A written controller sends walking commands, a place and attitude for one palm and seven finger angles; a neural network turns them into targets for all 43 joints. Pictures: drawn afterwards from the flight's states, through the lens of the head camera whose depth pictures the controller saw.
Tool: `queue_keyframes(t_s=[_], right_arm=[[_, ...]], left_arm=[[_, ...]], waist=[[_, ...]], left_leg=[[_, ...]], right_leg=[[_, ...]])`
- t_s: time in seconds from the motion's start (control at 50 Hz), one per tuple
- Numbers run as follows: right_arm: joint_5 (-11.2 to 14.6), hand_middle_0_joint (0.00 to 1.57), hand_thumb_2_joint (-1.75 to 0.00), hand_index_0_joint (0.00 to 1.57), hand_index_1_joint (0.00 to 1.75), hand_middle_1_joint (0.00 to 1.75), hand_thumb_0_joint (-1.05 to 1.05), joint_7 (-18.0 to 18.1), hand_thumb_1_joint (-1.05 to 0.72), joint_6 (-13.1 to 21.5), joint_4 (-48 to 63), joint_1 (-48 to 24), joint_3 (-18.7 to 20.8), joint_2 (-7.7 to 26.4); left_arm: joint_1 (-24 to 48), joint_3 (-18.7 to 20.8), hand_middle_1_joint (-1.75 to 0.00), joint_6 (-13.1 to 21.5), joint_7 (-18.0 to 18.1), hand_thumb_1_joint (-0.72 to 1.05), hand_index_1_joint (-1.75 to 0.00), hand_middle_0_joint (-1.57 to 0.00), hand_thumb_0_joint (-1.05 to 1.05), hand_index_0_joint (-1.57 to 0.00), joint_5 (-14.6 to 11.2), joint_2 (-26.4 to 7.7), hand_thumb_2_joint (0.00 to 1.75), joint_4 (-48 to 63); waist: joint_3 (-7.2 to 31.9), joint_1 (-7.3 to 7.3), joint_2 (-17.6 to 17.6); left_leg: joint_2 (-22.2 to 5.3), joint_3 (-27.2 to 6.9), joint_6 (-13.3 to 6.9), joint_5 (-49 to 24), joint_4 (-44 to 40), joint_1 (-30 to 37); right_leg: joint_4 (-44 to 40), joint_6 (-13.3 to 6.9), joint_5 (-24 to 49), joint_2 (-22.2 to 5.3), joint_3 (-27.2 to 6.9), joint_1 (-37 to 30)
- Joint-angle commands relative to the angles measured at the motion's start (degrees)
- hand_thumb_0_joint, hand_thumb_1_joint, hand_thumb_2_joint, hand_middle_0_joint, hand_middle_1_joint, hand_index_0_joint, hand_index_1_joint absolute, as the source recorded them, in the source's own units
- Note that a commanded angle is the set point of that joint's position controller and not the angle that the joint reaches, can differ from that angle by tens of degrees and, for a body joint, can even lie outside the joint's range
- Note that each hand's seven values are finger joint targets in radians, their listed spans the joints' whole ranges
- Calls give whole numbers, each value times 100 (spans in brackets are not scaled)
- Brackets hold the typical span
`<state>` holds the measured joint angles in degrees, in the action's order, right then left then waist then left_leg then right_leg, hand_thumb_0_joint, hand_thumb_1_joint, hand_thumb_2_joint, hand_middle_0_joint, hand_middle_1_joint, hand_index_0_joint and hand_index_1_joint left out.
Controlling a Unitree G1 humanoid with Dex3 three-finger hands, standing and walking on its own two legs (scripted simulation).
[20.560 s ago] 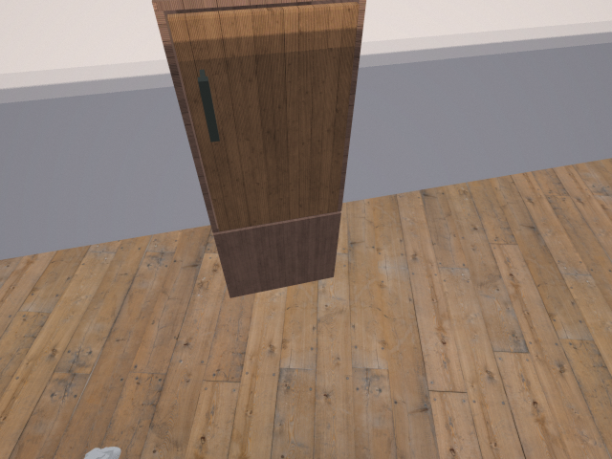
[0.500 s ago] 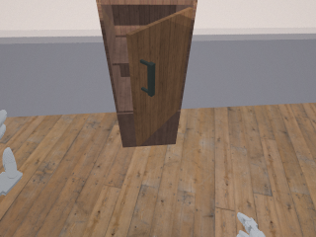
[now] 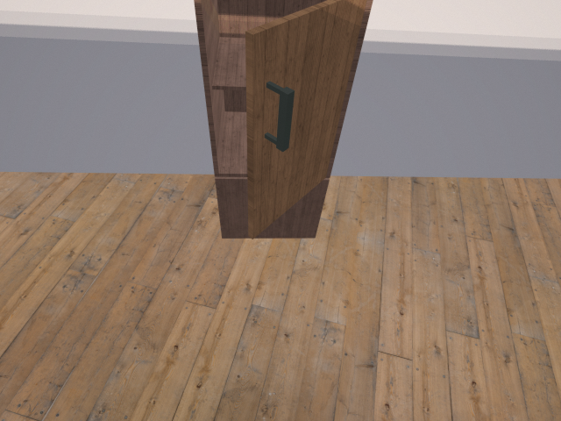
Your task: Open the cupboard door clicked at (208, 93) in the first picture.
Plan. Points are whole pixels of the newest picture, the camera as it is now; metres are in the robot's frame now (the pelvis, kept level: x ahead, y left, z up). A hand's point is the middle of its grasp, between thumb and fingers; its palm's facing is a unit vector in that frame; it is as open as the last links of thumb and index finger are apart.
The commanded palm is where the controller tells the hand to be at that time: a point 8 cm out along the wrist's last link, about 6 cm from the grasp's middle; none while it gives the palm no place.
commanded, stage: let the arm hang, fingers relaxed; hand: left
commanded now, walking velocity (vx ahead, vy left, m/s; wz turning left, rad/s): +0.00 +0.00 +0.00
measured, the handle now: (277, 117) +0.67 +0.04 +0.06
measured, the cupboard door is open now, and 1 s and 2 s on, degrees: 46 46 46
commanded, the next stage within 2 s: look to check the result in 0.74 s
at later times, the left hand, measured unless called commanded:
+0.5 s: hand out of the picture +0.04 +0.22 -0.16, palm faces -0.01 -0.95 -0.30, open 7.4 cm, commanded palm none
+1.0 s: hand out of the picture +0.07 +0.21 -0.16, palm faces -0.04 -0.96 -0.29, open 7.4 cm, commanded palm none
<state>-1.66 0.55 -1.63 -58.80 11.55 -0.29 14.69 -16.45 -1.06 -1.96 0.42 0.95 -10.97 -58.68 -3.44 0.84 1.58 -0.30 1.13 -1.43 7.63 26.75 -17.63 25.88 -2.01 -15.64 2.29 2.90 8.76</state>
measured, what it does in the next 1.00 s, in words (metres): stands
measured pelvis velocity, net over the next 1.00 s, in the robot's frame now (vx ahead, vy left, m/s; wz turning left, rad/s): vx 0.03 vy -0.01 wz -0.02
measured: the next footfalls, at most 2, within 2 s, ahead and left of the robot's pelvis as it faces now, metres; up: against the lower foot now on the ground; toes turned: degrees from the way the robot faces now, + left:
none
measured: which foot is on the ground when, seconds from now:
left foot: down 0.00-1.00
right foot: down 0.00-1.00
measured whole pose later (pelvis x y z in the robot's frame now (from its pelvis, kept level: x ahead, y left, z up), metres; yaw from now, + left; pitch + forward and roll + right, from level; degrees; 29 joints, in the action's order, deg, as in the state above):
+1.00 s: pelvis +0.03 -0.01 +0.01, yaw -1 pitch -2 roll +0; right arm -1.3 1.2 -0.6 -65.7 9.3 0.4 15.5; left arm -10.3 0.3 1.0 1.1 0.5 -14.7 -65.6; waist -3.3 0.9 -1.0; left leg -0.1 2.4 -0.7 6.6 19.1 -10.9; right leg 18.1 -2.4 -14.0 2.2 1.3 2.5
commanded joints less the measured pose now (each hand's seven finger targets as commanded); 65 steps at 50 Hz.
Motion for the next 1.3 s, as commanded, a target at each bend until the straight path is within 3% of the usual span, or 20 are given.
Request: queue_keyframes(t_s=[0.0, 0.04, 0.14, 0.22, 0.3, 0.48, 0.72, 0.96, 1.02, 1.28], right_arm=[[40, 20, -90, 20, 30, 30, 0, 72, -90, 136, 52, -42, 172, 648], [51, 20, -90, 20, 30, 30, 0, 97, -90, 132, -51, 101, 204, 678], [59, 20, -90, 20, 30, 30, 0, 122, -90, 112, -260, 306, 251, 668], [58, 20, -90, 20, 30, 30, 0, 117, -90, 110, -323, 360, 290, 717], [48, 20, -90, 20, 30, 30, 0, 100, -90, 128, -380, 329, 293, 682], [36, 20, -90, 20, 30, 30, 0, 70, -90, 175, -432, 80, 252, 638], [53, 20, -90, 20, 30, 30, 0, 77, -90, 253, -362, -206, 247, 836], [65, 20, -90, 20, 30, 30, 0, 96, -90, 229, -406, -276, 222, 915], [81, 20, -90, 20, 30, 30, 0, 102, -90, 222, -405, -282, 228, 976], [74, 20, -90, 20, 30, 30, 0, 105, -90, 219, -418, -319, 224, 961]], left_arm=[[-28, 296, -30, 271, 44, 90, -30, -20, 0, -20, -33, -1066, 90, -104], [-93, 293, -30, 271, 48, 90, -30, -20, 0, -20, -32, -1023, 90, -285], [-190, 269, -30, 256, 69, 90, -30, -20, 0, -20, -31, -967, 90, -557], [-224, 289, -30, 257, 88, 90, -30, -20, 0, -20, -26, -1024, 90, -603], [-103, 297, -30, 277, 104, 90, -30, -20, 0, -20, -26, -1072, 90, -579], [269, 308, -30, 315, 123, 90, -30, -20, 0, -20, -23, -1136, 90, -462], [590, 359, -30, 396, 119, 90, -30, -20, 0, -20, -29, -1309, 90, -351], [597, 320, -30, 386, 118, 90, -30, -20, 0, -20, -53, -1358, 90, -467], [555, 323, -30, 397, 125, 90, -30, -20, 0, -20, -52, -1396, 90, -481], [538, 307, -30, 400, 146, 90, -30, -20, 0, -20, -56, -1409, 90, -504]], waist=[[244, -40, -1033], [287, -31, -674], [40, -27, -302], [-12, -49, -269], [-46, -30, -25], [-141, -26, -180], [285, -37, -275], [291, -18, -237], [357, -28, -81], [352, -12, -111]], left_leg=[[-540, -782, -50, 865, -827, 524], [-588, -823, -79, 872, -853, 626], [-620, -840, -119, 939, -911, 631], [-620, -829, -133, 1030, -948, 612], [-586, -769, -131, 761, -893, 682], [-595, -706, -89, 236, -952, 746], [-624, -615, -52, -634, -887, 1101], [-663, -561, -33, -756, -901, 1308], [-669, -543, -35, -790, -874, 1366], [-683, -490, -23, -936, -872, 1452]], right_leg=[[-909, -223, -234, -750, -786, 362], [-943, -223, -251, -742, -726, 348], [-974, -231, -420, -741, -675, 526], [-958, -238, -565, -736, -701, 567], [-990, -234, -495, -777, -737, 596], [-995, -168, 14, -813, -746, 463], [-1097, -128, 911, -881, -784, 4], [-1202, -119, 1131, -906, -785, -68], [-1218, -107, 1237, -899, -784, -101], [-1206, -83, 1584, -924, -802, -168]])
